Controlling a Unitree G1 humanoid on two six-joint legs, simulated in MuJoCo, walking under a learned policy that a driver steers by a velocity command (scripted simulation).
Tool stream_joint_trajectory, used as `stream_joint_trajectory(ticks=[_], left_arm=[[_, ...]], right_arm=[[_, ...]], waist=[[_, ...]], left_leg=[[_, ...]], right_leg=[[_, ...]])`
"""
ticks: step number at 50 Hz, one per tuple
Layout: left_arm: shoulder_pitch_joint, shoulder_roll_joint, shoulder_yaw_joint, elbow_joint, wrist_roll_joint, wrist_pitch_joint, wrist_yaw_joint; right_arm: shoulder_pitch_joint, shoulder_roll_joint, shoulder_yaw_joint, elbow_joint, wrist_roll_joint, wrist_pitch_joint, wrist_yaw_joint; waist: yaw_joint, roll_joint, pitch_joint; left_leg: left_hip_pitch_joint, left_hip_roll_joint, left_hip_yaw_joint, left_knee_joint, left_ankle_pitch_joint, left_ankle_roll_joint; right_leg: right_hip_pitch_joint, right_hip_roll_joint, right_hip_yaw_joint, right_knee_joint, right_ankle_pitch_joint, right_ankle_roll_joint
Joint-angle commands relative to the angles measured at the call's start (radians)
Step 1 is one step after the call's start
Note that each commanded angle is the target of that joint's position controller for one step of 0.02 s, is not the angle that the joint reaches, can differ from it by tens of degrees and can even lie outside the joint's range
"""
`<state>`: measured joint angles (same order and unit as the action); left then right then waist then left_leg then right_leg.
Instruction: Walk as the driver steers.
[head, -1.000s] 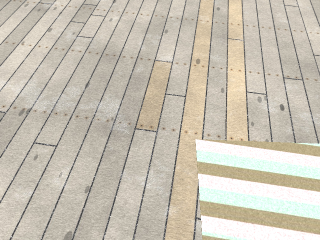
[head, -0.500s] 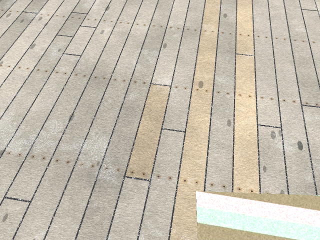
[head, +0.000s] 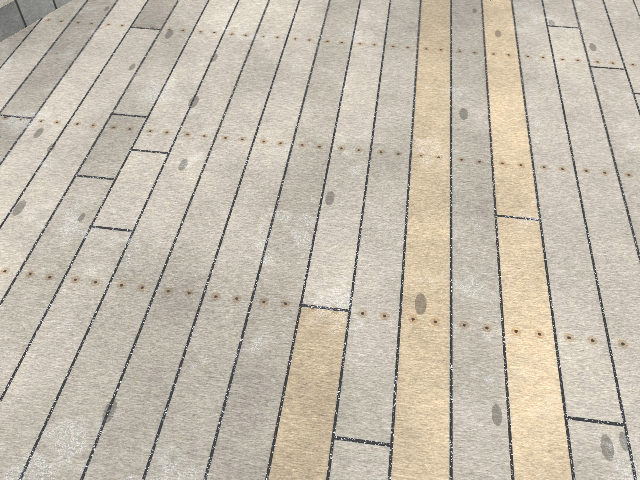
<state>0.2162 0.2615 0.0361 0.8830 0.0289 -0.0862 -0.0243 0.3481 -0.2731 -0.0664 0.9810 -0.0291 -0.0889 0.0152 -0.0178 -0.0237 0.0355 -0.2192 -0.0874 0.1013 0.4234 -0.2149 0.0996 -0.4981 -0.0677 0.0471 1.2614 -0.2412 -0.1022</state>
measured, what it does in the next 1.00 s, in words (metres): walks ahead, turning right: right foot, then left foot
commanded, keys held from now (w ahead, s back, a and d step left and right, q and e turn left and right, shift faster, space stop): w+shift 0.48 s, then w+e+shift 0.52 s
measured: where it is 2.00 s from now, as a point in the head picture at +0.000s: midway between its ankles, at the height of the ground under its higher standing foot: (484, 106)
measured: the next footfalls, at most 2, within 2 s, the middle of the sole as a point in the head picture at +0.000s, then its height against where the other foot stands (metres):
right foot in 0.28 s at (389, 469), level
left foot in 0.74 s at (288, 296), level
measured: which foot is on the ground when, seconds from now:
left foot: down 0.00-0.30, up 0.32-0.72, down 0.74-1.00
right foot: up 0.00-0.26, down 0.28-0.72, up 0.74-1.00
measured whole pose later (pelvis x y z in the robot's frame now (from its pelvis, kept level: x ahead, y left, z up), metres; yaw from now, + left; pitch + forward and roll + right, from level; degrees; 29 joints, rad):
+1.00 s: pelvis +0.96 -0.03 +0.00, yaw -20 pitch +1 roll +3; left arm 0.10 0.34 0.07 0.75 0.02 -0.01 -0.06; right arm 0.43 -0.31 -0.07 0.95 -0.03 -0.11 0.01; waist -0.04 -0.04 0.01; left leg -0.01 0.02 0.25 0.33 -0.29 -0.01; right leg -0.74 -0.09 -0.04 1.16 -0.11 -0.10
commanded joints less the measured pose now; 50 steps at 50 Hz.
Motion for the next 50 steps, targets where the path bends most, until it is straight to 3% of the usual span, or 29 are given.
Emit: stream_joint_trajectory(ticks=[1,3,5,9,11,13,14,15,16,17,18,19,22,26,28,30,33,35,36,37,38,39,40,41,42,43,44,47,50], left_arm=[[-0.022,0.005,-0.014,-0.083,0.019,0.021,-0.025],[-0.162,0.036,-0.018,-0.138,0.018,0.019,-0.03],[-0.235,0.024,-0.031,-0.168,0.006,0.008,-0.039],[-0.319,0.043,-0.036,-0.196,-0.009,0.003,-0.036],[-0.3,0.076,-0.023,-0.195,0.001,0.001,-0.022],[-0.078,0.135,0.004,-0.141,0.002,0.002,-0.003],[0.149,0.168,0.024,-0.069,0.003,0.005,0.013],[0.338,0.244,0.05,-0.031,0.021,0.01,0.032],[0.306,0.326,0.077,-0.03,0.032,0.011,0.025],[0.235,0.256,0.075,-0.037,0.017,0.014,0.008],[0.162,0.194,0.063,-0.028,0.012,0.002,0.006],[0.157,0.141,0.052,-0.004,0.016,-0.009,0.004],[0.123,0.057,0.023,0.038,0.004,-0.025,0.018],[0.181,0.081,0.025,0.061,-0.026,-0.045,0.012],[0.18,0.098,0.032,0.051,-0.031,-0.05,0.011],[0.199,0.161,0.048,0.045,-0.041,-0.056,0.011],[0.251,0.183,0.052,0.059,-0.039,-0.046,0.014],[0.259,0.23,0.062,0.061,-0.02,-0.032,0.021],[0.228,0.246,0.068,0.053,-0.012,-0.023,0.023],[0.216,0.175,0.053,0.023,-0.006,-0.024,0.021],[0.355,-0.024,0.011,-0.031,-0.066,-0.025,0.017],[0.262,0.077,0.025,-0.045,-0.062,-0.019,0.025],[0.157,0.109,0.036,-0.055,-0.05,-0.011,0.026],[0.111,0.103,0.035,-0.055,-0.039,-0.003,0.017],[0.076,0.086,0.036,-0.061,-0.022,0.007,0.007],[0.106,0.055,0.032,-0.076,-0.011,0.026,-0.004],[0.083,0.032,0.027,-0.087,-0.006,0.046,-0.013],[-0.049,0.007,0.014,-0.165,0.0,0.078,-0.039],[-0.137,0.023,0.003,-0.218,-0.007,0.081,-0.058]], right_arm=[[0.013,-0.059,-0.001,-0.029,0.019,-0.038,-0.001],[0.045,-0.067,-0.001,-0.026,0.021,-0.047,0.005],[0.067,-0.077,-0.002,-0.026,0.031,-0.056,0.009],[0.148,-0.122,-0.004,0.004,0.039,-0.061,0.002],[0.166,-0.147,-0.004,0.016,0.023,-0.048,-0.008],[0.159,-0.198,-0.014,0.024,-0.006,-0.019,-0.032],[0.118,-0.212,-0.019,0.017,-0.013,-0.003,-0.041],[0.118,-0.143,-0.006,-0.009,-0.018,-0.002,-0.039],[0.241,0.011,0.026,-0.056,0.051,-0.022,-0.005],[0.154,-0.088,0.01,-0.063,0.05,-0.033,-0.016],[0.006,-0.099,0.008,-0.1,0.046,-0.037,-0.02],[-0.042,-0.075,0.017,-0.117,0.033,-0.04,-0.018],[-0.042,-0.01,0.035,-0.136,-0.011,0.006,0.016],[-0.274,-0.02,0.051,-0.247,-0.028,0.022,0.038],[-0.368,-0.019,0.065,-0.288,-0.016,0.009,0.05],[-0.397,-0.023,0.069,-0.291,0.005,0.005,0.056],[-0.436,-0.082,0.054,-0.313,0.0,0.002,0.033],[-0.263,-0.139,0.028,-0.274,-0.003,-0.006,0.01],[-0.059,-0.171,0.009,-0.217,-0.004,-0.009,-0.007],[0.129,-0.251,-0.017,-0.193,-0.028,-0.01,-0.031],[0.134,-0.337,-0.04,-0.195,-0.068,-0.01,-0.027],[0.072,-0.263,-0.036,-0.209,-0.043,0.0,-0.018],[-0.02,-0.178,-0.019,-0.208,-0.035,-0.004,-0.017],[-0.056,-0.123,-0.009,-0.199,-0.033,-0.006,-0.013],[-0.041,-0.099,-0.002,-0.179,-0.033,-0.007,-0.015],[-0.035,-0.078,0.006,-0.156,-0.021,-0.012,-0.018],[-0.027,-0.046,0.012,-0.137,-0.009,-0.02,-0.013],[-0.021,-0.04,0.013,-0.109,0.012,-0.042,-0.004],[-0.054,-0.069,0.007,-0.11,0.004,-0.056,-0.007]], waist=[[0.055,0.051,0.064],[0.026,0.034,0.126],[0.012,0.027,0.14],[-0.021,0.053,0.139],[-0.001,0.084,0.065],[0.115,0.155,-0.087],[0.227,0.15,-0.193],[0.277,0.082,-0.319],[0.129,-0.313,-0.469],[0.145,-0.151,-0.425],[0.135,-0.046,-0.239],[0.107,0.062,-0.144],[-0.005,0.012,-0.043],[0.006,0.0,0.107],[0.016,0.012,0.134],[0.031,0.004,0.106],[0.047,-0.005,0.074],[-0.033,-0.05,-0.071],[-0.137,-0.041,-0.177],[-0.205,0.019,-0.309],[-0.091,0.352,-0.489],[-0.095,0.285,-0.447],[-0.079,0.184,-0.246],[-0.064,0.08,-0.151],[-0.053,0.075,-0.105],[-0.007,0.141,-0.102],[0.007,0.136,-0.07],[0.029,0.111,0.017],[0.061,0.098,0.07]], left_leg=[[-0.014,0.268,-0.326,-0.349,-0.144,0.119],[-0.036,0.226,-0.242,-0.4,-0.005,0.118],[-0.064,0.19,-0.155,-0.424,0.153,0.098],[0.167,0.239,-0.091,-0.459,0.519,0.074],[0.34,0.255,-0.063,-0.329,0.913,0.051],[0.392,0.285,-0.051,-0.001,1.189,0.03],[0.313,0.267,-0.033,0.28,1.115,0.02],[0.089,0.217,-0.039,0.643,0.788,0.028],[-0.337,0.0,-0.1,1.071,-0.15,-0.023],[-0.488,0.043,-0.214,1.141,-0.178,0.016],[-0.546,0.105,-0.199,1.088,-0.086,0.021],[-0.511,0.139,-0.194,1.005,-0.059,0.021],[-0.391,0.199,-0.202,0.865,-0.058,-0.01],[-0.492,0.255,-0.112,0.58,0.094,-0.072],[-0.354,0.228,-0.081,0.316,0.254,-0.088],[-0.204,0.178,-0.046,0.21,0.377,-0.09],[-0.206,0.14,-0.049,0.106,0.336,-0.067],[-0.015,0.081,-0.054,0.101,0.158,-0.043],[0.213,0.089,-0.054,0.1,0.103,-0.038],[0.465,0.278,-0.23,0.141,-0.142,-0.028],[0.72,0.593,-0.757,-0.032,-0.519,0.058],[0.625,0.561,-0.903,-0.179,-0.627,0.046],[0.475,0.512,-0.694,-0.167,-0.507,0.022],[0.345,0.468,-0.526,-0.164,-0.284,0.01],[0.27,0.426,-0.4,-0.166,-0.102,-0.008],[0.209,0.425,-0.341,-0.183,-0.086,-0.007],[0.161,0.41,-0.28,-0.208,-0.065,-0.016],[0.104,0.395,-0.099,-0.271,0.086,-0.035],[0.06,0.338,0.08,-0.315,0.229,-0.05]], right_leg=[[-0.194,-0.088,0.002,-0.09,0.067,0.04],[-0.224,-0.095,-0.048,-0.277,0.195,0.06],[-0.11,-0.073,-0.097,-0.506,0.346,0.055],[-0.036,-0.012,-0.157,-0.71,0.47,0.003],[0.006,0.066,-0.197,-0.734,0.348,-0.026],[0.232,0.136,-0.183,-0.713,0.171,-0.058],[0.456,0.129,-0.167,-0.734,0.125,-0.075],[0.718,-0.056,0.032,-0.667,-0.124,-0.101],[0.987,-0.341,0.682,-0.876,-0.436,-0.248],[0.972,-0.306,0.77,-0.98,-0.413,-0.228],[0.819,-0.267,0.556,-0.97,-0.239,-0.19],[0.66,-0.232,0.433,-0.979,-0.045,-0.167],[0.352,-0.142,0.261,-1.08,-0.092,-0.122],[0.232,-0.079,0.146,-1.221,-0.008,-0.146],[0.165,-0.034,0.08,-1.236,0.149,-0.128],[0.171,-0.047,0.08,-1.277,0.269,-0.123],[0.425,-0.08,0.091,-1.173,0.558,-0.093],[0.518,-0.08,0.088,-0.895,0.842,-0.061],[0.432,-0.039,0.069,-0.636,0.781,-0.045],[0.228,0.014,0.053,-0.304,0.535,-0.04],[-0.118,0.14,0.01,0.077,-0.218,-0.011],[-0.206,0.096,0.05,0.172,-0.173,-0.04],[-0.266,0.039,0.033,0.153,-0.068,-0.04],[-0.241,0.0,0.028,0.101,-0.013,-0.035],[-0.211,-0.021,0.028,0.073,-0.006,-0.03],[-0.186,-0.035,0.022,0.064,-0.006,-0.016],[-0.183,-0.056,0.02,0.058,-0.006,-0.011],[-0.266,-0.083,-0.013,-0.007,0.082,0.003],[-0.234,-0.068,-0.064,-0.202,0.251,-0.007]])
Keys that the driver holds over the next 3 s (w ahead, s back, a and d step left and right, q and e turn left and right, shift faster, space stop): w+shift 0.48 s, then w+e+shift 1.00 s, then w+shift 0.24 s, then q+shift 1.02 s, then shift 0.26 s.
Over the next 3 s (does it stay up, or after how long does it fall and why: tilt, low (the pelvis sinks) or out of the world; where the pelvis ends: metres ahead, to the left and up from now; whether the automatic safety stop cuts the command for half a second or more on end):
stays up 1.80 -0.64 0.00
